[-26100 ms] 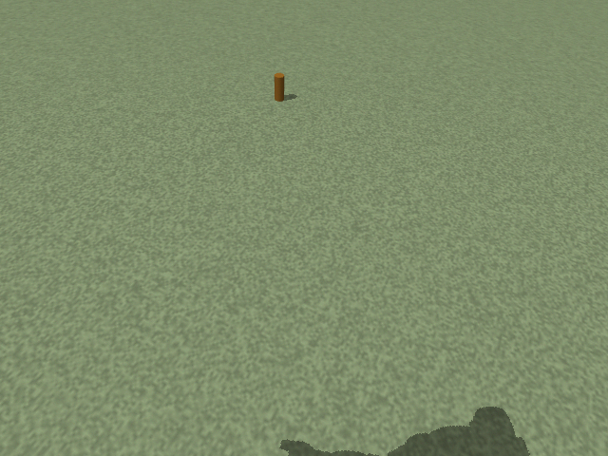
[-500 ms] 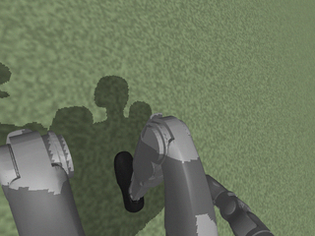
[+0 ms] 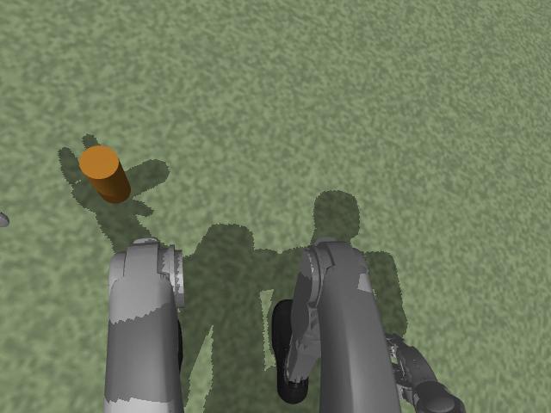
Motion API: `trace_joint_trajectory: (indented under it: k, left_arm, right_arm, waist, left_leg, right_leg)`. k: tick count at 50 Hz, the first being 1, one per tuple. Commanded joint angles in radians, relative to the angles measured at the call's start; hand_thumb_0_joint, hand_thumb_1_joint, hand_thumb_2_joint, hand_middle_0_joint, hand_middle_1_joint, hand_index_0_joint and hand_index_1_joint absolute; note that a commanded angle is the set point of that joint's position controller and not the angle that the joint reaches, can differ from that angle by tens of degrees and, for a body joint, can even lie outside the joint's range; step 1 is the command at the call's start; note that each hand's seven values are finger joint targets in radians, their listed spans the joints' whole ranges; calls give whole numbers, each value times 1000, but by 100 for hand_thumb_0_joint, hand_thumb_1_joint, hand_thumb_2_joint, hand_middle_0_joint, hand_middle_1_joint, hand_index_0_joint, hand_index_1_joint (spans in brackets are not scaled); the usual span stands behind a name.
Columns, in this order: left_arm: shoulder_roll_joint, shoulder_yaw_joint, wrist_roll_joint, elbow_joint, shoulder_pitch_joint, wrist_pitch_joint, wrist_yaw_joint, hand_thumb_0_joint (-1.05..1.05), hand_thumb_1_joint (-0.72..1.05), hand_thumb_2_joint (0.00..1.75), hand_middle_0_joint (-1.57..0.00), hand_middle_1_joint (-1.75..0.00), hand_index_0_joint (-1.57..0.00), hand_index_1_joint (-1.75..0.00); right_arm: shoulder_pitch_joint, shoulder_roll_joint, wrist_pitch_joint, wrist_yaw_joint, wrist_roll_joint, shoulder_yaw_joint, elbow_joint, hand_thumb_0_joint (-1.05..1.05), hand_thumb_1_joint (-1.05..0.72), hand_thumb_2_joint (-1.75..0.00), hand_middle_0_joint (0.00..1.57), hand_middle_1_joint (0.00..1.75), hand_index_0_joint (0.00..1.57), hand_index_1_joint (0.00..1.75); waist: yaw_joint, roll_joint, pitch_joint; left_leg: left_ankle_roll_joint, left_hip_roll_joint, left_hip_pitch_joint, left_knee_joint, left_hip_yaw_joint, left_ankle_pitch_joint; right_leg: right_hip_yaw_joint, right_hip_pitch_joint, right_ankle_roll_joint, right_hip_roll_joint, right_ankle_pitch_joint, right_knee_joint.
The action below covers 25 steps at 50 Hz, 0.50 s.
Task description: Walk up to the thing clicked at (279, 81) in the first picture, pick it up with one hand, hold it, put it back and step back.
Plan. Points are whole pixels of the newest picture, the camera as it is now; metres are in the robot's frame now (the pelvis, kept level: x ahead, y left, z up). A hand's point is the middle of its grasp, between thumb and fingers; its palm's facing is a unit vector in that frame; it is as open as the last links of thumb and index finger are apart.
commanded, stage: home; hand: left
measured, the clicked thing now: (108, 177) +0.47 +0.27 -0.27
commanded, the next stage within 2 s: none
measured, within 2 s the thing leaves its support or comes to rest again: neither
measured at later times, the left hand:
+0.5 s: hand out of the picture +0.28 +0.29 +0.13, palm faces +0.25 -0.87 -0.44, open 17.5 cm
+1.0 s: hand out of the picture +0.25 +0.21 +0.31, palm faces +0.24 -0.92 -0.31, open 17.6 cm
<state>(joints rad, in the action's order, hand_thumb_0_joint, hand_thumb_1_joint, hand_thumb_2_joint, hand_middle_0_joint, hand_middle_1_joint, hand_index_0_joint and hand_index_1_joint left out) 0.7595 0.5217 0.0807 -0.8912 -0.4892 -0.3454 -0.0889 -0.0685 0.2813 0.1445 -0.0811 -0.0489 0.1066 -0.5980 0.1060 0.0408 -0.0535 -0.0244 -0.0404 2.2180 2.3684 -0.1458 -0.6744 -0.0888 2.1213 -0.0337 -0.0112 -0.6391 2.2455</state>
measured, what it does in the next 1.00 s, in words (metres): rises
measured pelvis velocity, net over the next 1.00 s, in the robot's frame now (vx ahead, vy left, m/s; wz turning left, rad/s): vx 0.10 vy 0.00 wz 0.14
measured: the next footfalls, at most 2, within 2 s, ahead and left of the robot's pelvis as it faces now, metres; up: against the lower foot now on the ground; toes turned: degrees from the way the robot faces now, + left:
none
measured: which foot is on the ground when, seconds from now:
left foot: down 0.00-1.00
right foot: down 0.00-1.00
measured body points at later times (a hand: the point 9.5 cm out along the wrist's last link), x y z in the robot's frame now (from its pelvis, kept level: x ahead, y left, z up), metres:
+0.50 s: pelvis +0.04 -0.01 +0.22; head +0.19 +0.03 +0.65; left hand +0.26 +0.33 +0.15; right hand +0.26 -0.25 +0.12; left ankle +0.08 +0.12 -0.32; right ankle +0.12 -0.13 -0.32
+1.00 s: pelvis +0.10 +0.00 +0.36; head +0.12 +0.01 +0.81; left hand +0.23 +0.26 +0.33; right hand +0.28 -0.21 +0.28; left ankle +0.08 +0.12 -0.32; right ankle +0.12 -0.13 -0.32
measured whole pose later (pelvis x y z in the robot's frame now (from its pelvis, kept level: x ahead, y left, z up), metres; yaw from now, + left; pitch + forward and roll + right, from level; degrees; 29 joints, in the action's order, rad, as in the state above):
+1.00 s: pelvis +0.10 +0.00 +0.36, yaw +8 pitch +11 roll -3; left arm 0.23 -0.02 -0.02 0.03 0.47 0.28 0.18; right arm -0.30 0.20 -0.04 0.18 0.03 0.03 -0.48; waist 0.03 -0.04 -0.16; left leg 0.01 -0.05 0.71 1.03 -0.02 -0.51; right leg -0.05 0.67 -0.02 -0.02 -0.49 0.97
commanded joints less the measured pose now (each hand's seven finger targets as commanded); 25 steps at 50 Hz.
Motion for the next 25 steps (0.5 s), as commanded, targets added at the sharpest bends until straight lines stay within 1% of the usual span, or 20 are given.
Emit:
trace_joint_trajectory:
  k: [1,2,4,5,6,7,8,9,10,11,12,13,14,17,18,20,21,23,24,25]
  left_arm:
    - [117,-43,-20,340,-30,67,43,0,-55,6,-6,-6,-5,-6]
    - [114,-37,-24,387,8,94,57,0,-54,6,-5,-6,-5,-6]
    - [104,-57,-31,492,59,137,78,0,-52,7,-6,-6,-5,-6]
    - [106,-46,-32,529,100,159,89,0,-52,8,-6,-6,-6,-6]
    - [86,-69,-33,568,122,177,99,0,-53,7,-5,-6,-5,-6]
    - [100,-55,-38,650,132,192,113,0,-51,8,-6,-6,-6,-6]
    - [101,-52,-40,667,159,207,125,0,-51,8,-6,-6,-6,-6]
    - [70,-62,-41,655,217,228,135,0,-55,6,-5,-5,-5,-5]
    - [90,-55,-45,735,188,233,147,0,-52,7,-5,-6,-5,-6]
    - [67,-56,-46,716,239,248,157,0,-52,7,-5,-6,-5,-6]
    - [3,-95,-46,650,298,269,164,0,-54,6,-5,-5,-5,-6]
    - [-12,-102,-48,686,293,279,172,0,-55,5,-5,-5,-5,-5]
    - [-3,-92,-52,700,291,284,182,0,-54,6,-5,-5,-5,-6]
    - [-94,-156,-56,683,373,319,197,0,-58,4,-5,-5,-5,-5]
    - [-89,-155,-60,728,369,324,205,0,-57,4,-5,-5,-5,-5]
    - [-178,-217,-67,654,461,354,210,0,-58,4,-5,-5,-5,-5]
    - [-183,-223,-70,678,471,364,214,0,-58,4,-5,-5,-5,-5]
    - [-215,-249,-71,669,500,383,222,0,-56,5,-5,-5,-5,-5]
    - [-216,-260,-72,701,485,391,230,0,-55,6,-5,-5,-5,-5]
    - [-225,-269,-73,704,508,401,237,0,-56,5,-5,-5,-5,-5]
  right_arm:
    - [-100,252,-11,32,45,-166,89,0,-90,-90,20,30,20,30]
    - [-107,241,-9,36,55,-172,106,0,-90,-90,20,30,20,30]
    - [-97,232,-9,47,71,-180,126,0,-90,-90,20,30,20,30]
    - [-100,223,-12,56,77,-186,133,0,-90,-90,20,30,20,30]
    - [-99,216,-14,67,82,-185,140,0,-90,-90,20,30,20,30]
    - [-102,207,-17,77,87,-190,157,0,-90,-90,20,30,20,30]
    - [-98,196,-21,86,91,-189,159,0,-90,-90,20,30,20,30]
    - [-102,187,-27,95,94,-189,163,0,-90,-90,20,30,20,30]
    - [-104,176,-32,103,93,-186,165,0,-90,-90,20,30,20,30]
    - [-107,169,-38,113,96,-187,166,0,-90,-90,20,30,20,30]
    - [-91,157,-45,124,97,-181,171,0,-90,-90,20,30,20,30]
    - [-96,147,-53,132,95,-180,170,0,-90,-90,20,30,20,30]
    - [-96,146,-58,142,97,-181,169,0,-90,-90,20,30,20,30]
    - [-94,127,-83,163,97,-174,179,0,-90,-90,20,30,20,30]
    - [-106,124,-91,167,96,-175,178,0,-90,-90,20,30,20,30]
    - [-105,109,-107,178,99,-167,184,0,-90,-90,20,30,20,30]
    - [-114,108,-114,182,98,-166,180,0,-90,-90,20,30,20,30]
    - [-122,103,-126,193,96,-164,175,0,-90,-90,20,30,20,30]
    - [-127,104,-134,198,96,-163,181,0,-90,-90,20,30,20,30]
    - [-128,97,-140,202,97,-157,182,0,-90,-90,20,30,20,30]
  waist:
    - [-28,-276,-648]
    - [-32,-234,-683]
    - [-46,-192,-688]
    - [-58,-172,-702]
    - [-54,-185,-691]
    - [-62,-178,-730]
    - [-72,-165,-726]
    - [-68,-159,-718]
    - [-70,-177,-730]
    - [-76,-174,-720]
    - [-64,-159,-657]
    - [-62,-170,-664]
    - [-71,-158,-637]
    - [-64,-167,-593]
    - [-69,-163,-605]
    - [-57,-123,-547]
    - [-64,-125,-539]
    - [-61,-124,-525]
    - [-58,-129,-511]
    - [-62,-131,-495]
  left_leg:
    - [7,3,-582,-484,29,5]
    - [3,7,-586,-501,37,12]
    - [-4,11,-598,-557,44,-29]
    - [-4,9,-633,-579,48,-22]
    - [-4,9,-652,-609,49,-34]
    - [-5,10,-680,-632,60,-33]
    - [-6,10,-699,-648,71,-20]
    - [-7,12,-731,-664,82,9]
    - [-6,13,-749,-685,89,24]
    - [-6,15,-783,-706,96,45]
    - [-7,14,-795,-739,93,34]
    - [-7,13,-827,-752,102,66]
    - [-5,13,-846,-786,98,55]
    - [-2,15,-936,-864,108,97]
    - [-1,17,-967,-882,115,119]
    - [-1,21,-1006,-932,123,148]
    - [0,18,-1039,-952,124,182]
    - [4,19,-1117,-1002,121,235]
    - [4,20,-1142,-1034,121,224]
    - [6,18,-1172,-1060,122,253]
  right_leg:
    - [-45,-249,75,38,39,-302]
    - [-36,-317,71,38,42,-343]
    - [-20,-377,66,36,4,-403]
    - [-10,-409,65,35,9,-436]
    - [-4,-431,64,32,-1,-455]
    - [7,-494,62,31,-2,-496]
    - [22,-535,61,29,4,-529]
    - [31,-567,61,27,27,-559]
    - [41,-618,59,26,35,-584]
    - [48,-648,60,24,52,-612]
    - [46,-648,59,23,41,-638]
    - [52,-686,59,22,68,-667]
    - [52,-701,59,21,53,-692]
    - [53,-785,59,18,86,-779]
    - [55,-832,59,16,105,-806]
    - [60,-899,56,14,132,-875]
    - [60,-932,56,14,164,-896]
    - [54,-987,56,13,215,-944]
    - [53,-1015,56,12,208,-974]
    - [52,-1053,56,10,232,-996]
